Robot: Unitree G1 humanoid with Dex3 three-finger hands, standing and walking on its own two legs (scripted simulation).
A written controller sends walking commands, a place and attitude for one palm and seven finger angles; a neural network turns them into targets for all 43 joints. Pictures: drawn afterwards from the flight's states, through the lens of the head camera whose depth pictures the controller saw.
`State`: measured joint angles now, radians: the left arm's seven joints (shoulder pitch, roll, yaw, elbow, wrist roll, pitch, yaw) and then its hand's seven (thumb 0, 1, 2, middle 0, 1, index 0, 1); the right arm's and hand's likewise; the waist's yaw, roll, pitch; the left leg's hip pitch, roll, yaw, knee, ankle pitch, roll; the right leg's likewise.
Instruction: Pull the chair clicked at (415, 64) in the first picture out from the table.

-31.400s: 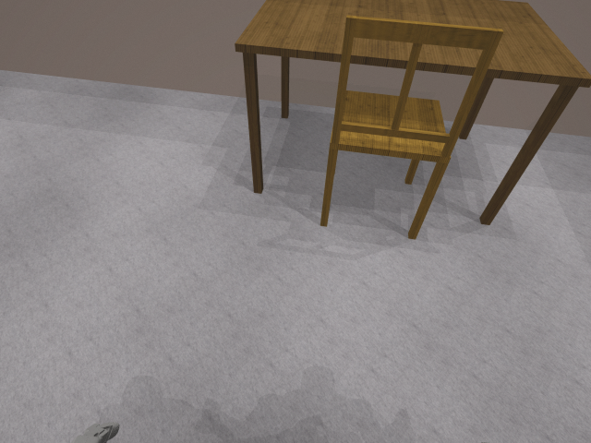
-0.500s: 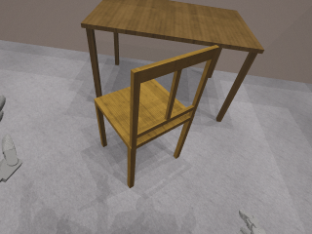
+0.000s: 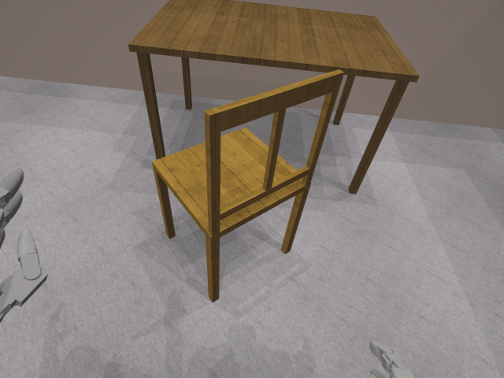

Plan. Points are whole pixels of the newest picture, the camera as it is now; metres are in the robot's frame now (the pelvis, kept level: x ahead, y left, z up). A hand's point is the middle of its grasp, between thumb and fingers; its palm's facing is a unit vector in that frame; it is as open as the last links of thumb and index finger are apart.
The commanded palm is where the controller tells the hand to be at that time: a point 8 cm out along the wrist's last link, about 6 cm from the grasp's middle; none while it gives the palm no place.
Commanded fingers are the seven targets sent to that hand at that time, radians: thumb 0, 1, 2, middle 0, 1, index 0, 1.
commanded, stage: stop stepping back and stand still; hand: left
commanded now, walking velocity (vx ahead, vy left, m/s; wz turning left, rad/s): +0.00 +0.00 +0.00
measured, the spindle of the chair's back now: (273, 152) +0.72 -0.04 -0.07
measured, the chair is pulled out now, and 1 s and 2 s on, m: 0.47 0.47 0.47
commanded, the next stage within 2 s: let the arm hang, fingers relaxed in 0.04 s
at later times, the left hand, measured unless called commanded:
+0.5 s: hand out of the picture +0.06 +0.16 -0.16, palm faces +0.12 -0.99 -0.12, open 6.8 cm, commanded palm none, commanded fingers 0.00 0.90 0.90 -0.20 -0.30 -0.20 -0.30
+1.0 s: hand out of the picture -0.02 +0.16 -0.16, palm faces +0.07 -0.98 -0.19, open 7.4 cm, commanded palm none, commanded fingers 0.00 0.90 0.90 -0.20 -0.30 -0.20 -0.30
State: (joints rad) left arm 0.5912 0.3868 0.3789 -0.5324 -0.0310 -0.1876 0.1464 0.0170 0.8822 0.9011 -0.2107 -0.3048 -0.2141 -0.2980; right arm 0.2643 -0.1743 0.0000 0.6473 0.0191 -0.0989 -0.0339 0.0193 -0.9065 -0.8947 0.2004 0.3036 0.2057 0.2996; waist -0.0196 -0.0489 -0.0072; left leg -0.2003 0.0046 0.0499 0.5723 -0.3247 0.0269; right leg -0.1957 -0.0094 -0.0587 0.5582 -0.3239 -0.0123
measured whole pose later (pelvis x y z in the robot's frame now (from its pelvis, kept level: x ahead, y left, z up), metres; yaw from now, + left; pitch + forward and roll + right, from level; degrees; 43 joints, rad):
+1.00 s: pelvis -0.01 -0.01 +0.01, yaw +2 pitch -2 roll +0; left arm 0.30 0.14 -0.02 1.09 0.01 0.00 0.03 0.00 0.90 0.90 -0.20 -0.30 -0.20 -0.30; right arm 0.32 -0.13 0.01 1.09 -0.01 0.01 -0.02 0.01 -0.92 -0.90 0.19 0.30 0.20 0.30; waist 0.00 0.01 0.04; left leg -0.16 -0.01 0.02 0.43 -0.24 0.02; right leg -0.16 -0.02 -0.09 0.43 -0.24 -0.02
